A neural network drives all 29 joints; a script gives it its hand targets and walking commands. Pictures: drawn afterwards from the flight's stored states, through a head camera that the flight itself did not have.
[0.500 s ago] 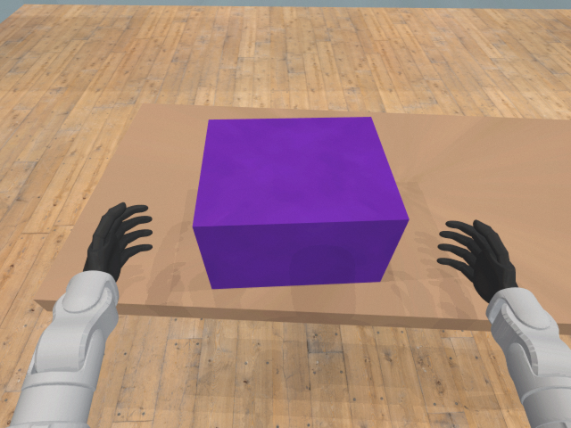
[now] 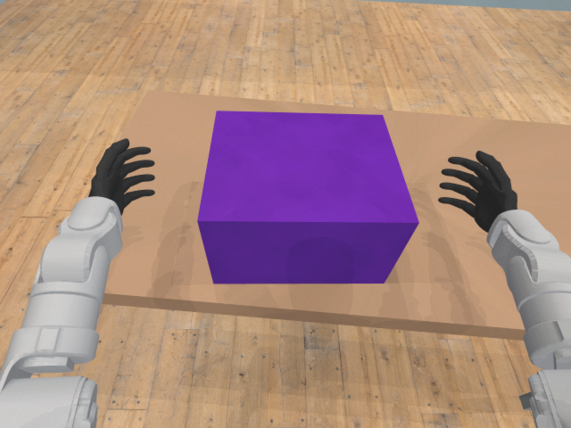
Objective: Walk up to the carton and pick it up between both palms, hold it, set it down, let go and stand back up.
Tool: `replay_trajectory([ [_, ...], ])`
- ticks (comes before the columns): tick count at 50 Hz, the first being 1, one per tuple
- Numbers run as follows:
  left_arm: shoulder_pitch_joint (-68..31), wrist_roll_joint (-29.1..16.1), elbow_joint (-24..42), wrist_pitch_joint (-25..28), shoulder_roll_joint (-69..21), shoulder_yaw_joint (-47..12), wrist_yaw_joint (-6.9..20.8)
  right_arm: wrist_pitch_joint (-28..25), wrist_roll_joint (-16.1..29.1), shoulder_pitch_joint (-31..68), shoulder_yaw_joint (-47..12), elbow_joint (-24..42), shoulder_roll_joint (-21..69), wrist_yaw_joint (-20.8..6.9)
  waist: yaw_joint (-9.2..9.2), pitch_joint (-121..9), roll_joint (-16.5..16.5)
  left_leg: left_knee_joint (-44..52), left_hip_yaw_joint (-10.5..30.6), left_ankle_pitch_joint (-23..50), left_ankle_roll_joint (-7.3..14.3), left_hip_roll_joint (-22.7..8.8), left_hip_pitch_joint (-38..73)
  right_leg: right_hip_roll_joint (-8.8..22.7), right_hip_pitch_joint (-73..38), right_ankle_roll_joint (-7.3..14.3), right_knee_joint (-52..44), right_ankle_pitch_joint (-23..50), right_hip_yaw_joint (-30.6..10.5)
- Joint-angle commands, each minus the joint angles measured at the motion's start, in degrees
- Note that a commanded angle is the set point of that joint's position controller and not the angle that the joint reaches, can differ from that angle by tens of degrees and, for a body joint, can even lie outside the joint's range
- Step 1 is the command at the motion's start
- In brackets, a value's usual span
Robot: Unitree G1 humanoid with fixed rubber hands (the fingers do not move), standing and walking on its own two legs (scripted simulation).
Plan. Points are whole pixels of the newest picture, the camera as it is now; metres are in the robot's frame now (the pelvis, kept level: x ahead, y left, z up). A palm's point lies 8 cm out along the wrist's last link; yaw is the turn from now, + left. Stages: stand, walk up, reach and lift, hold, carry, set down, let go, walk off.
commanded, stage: reach and lift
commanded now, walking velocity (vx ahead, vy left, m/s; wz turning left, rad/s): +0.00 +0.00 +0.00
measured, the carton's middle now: (300, 197) +0.48 +0.00 +0.02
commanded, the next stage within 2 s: none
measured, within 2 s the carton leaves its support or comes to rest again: neither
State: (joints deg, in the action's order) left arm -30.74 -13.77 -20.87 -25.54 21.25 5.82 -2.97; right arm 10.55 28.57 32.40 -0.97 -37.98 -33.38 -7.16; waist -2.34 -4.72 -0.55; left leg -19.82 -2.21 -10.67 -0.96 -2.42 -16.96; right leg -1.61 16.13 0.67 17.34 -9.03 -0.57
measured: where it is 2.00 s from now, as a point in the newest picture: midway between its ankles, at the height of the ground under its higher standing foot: outside the picture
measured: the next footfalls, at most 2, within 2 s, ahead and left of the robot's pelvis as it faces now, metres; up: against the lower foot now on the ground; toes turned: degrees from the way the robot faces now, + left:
none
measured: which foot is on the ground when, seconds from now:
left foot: down 0.00-1.00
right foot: down 0.00-1.00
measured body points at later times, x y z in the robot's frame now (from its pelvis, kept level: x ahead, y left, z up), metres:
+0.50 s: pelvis -0.01 +0.00 -0.01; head +0.05 +0.00 +0.44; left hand +0.45 +0.25 +0.16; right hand +0.47 -0.25 +0.16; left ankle -0.02 +0.13 -0.75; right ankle -0.01 -0.11 -0.75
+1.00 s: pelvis -0.02 -0.01 -0.02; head +0.08 +0.01 +0.42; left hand +0.45 +0.27 +0.09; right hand +0.49 -0.22 +0.09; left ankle -0.02 +0.13 -0.75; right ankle -0.01 -0.11 -0.75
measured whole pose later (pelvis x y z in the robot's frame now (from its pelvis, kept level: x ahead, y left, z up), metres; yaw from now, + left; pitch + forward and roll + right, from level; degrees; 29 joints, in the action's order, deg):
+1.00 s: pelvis -0.02 -0.01 -0.02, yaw +2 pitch +24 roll -1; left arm -65.4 -22.7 -78.0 3.6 23.5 -9.3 -1.4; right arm -4.9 30.0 63.7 -11.3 -78.4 -28.0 -4.6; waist -3.4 -13.1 -1.2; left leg -28.4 1.1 -10.4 -2.0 -2.8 -41.6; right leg -2.2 39.7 1.5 25.1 -9.1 2.2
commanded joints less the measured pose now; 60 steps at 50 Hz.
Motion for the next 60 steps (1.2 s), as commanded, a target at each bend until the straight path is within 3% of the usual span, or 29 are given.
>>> replay_trajectory([
  [1,-24.3,-0.8,2.5,1.7,10.6,1.9,0.0,-1.2,-0.1,25.4,3.0,5.3,-13.0,-0.2,-0.46,-24.9,-2.2,-1.4,0.8,18.2,0.7,2.7,8.9,-1.3,-8.4,-1.9,2.2,20.5,0.3],
  [4,-29.7,-1.7,-0.9,2.2,11.8,1.3,0.3,-1.0,-0.2,30.2,2.5,3.5,-12.8,0.5,-0.24,-25.8,-2.9,-1.6,0.8,18.2,0.9,2.7,7.3,-1.1,-9.3,-2.3,2.8,22.3,0.2],
  [11,-35.5,-2.3,-3.7,4.1,13.0,0.1,0.3,-2.7,-0.7,36.0,2.7,0.8,-14.1,1.6,-0.13,-36.5,-0.3,-4.2,0.8,25.2,-0.6,2.5,11.1,-1.7,-8.4,-2.4,3.7,28.7,1.5],
  [12,-40.5,-3.1,-1.4,4.5,12.6,-0.5,0.3,-3.7,-0.8,40.2,5.3,2.3,-15.1,2.8,1.28,-38.7,0.4,-6.4,0.9,26.1,-1.6,2.4,11.4,-1.6,-6.5,-3.4,4.9,30.3,2.1],
  [19,-46.3,-2.5,-16.1,5.3,12.9,-1.8,0.2,-1.9,0.3,47.8,-1.3,-12.0,-14.2,2.2,-0.05,-35.1,-1.0,-6.0,1.6,22.2,-0.7,1.7,8.8,-1.6,-2.8,-2.5,4.4,25.0,2.5],
  [22,-49.2,-3.5,-22.1,6.5,13.2,-3.1,0.0,-1.8,1.0,51.1,-3.3,-15.1,-13.2,1.9,-0.74,-34.7,-2.7,-5.5,1.2,19.9,-0.2,1.8,4.8,-1.4,-3.6,-2.7,5.1,24.2,2.2],
  [29,-58.7,-6.6,-32.8,12.8,15.2,-7.2,-0.5,-4.2,2.1,59.3,-6.3,-19.9,-10.7,1.3,-1.92,-39.9,-2.8,-5.5,0.5,16.4,-0.1,2.2,-2.4,-0.9,-5.1,-3.1,8.1,25.2,2.5],
  [34,-60.8,-7.0,-39.7,17.4,14.2,-10.0,0.4,-6.8,2.2,59.7,-8.1,-27.7,-9.9,1.1,-1.05,-42.9,-0.9,-7.0,0.5,19.7,-1.2,1.7,-2.3,-0.9,-3.3,-2.8,9.1,28.3,3.0],
  [36,-58.7,-7.6,-45.4,20.7,12.7,-10.9,1.6,-8.3,3.2,57.8,-10.6,-32.8,-8.5,1.4,-1.30,-37.6,-2.2,-7.2,1.3,17.5,0.0,1.9,-5.9,-0.3,-2.5,-2.9,8.5,24.5,1.5],
  [39,-58.6,-7.8,-47.8,26.1,12.2,-11.8,2.4,-12.1,3.5,57.3,-11.9,-33.5,-7.7,1.9,-1.30,-39.3,-2.0,-7.5,1.4,18.9,-0.1,1.8,-7.5,-0.2,-2.1,-3.0,9.1,24.5,1.9],
  [42,-60.0,-8.1,-47.8,30.3,11.3,-13.1,2.2,-16.0,2.6,57.7,-10.3,-32.7,-7.8,2.5,-0.53,-43.9,0.4,-9.2,1.1,20.1,-1.3,1.7,-6.4,-0.4,1.1,-3.0,9.9,23.4,2.8],
  [50,-62.7,-10.3,-46.3,35.1,8.8,-15.9,0.7,-21.3,0.3,58.6,-6.0,-32.5,-10.0,2.8,1.34,-54.6,3.5,-14.3,1.6,25.3,-4.2,0.5,0.0,-1.9,13.3,-2.1,11.4,21.5,5.6],
  [54,-61.8,-10.3,-49.1,37.1,8.9,-15.1,0.6,-22.4,0.3,58.6,-7.5,-33.4,-8.6,2.4,0.22,-55.3,1.7,-15.4,0.8,23.7,-3.8,0.7,-4.0,-1.8,12.7,-2.5,12.8,21.0,5.1],
  [58,-59.9,-10.2,-51.0,38.6,10.8,-12.9,0.8,-23.6,1.1,59.5,-9.6,-30.8,-7.4,2.8,-1.33,-57.5,-3.6,-15.3,-0.2,22.2,-2.1,1.4,-13.6,-1.1,3.5,-4.2,16.6,28.4,3.9],
  [60,-59.2,-9.5,-52.0,38.6,10.6,-12.6,0.9,-23.6,2.3,59.0,-10.9,-31.1,-7.1,2.8,-2.06,-56.1,-4.1,-14.4,-0.5,21.2,-2.0,1.7,-16.5,-0.7,0.5,-4.8,17.7,30.0,3.4],
])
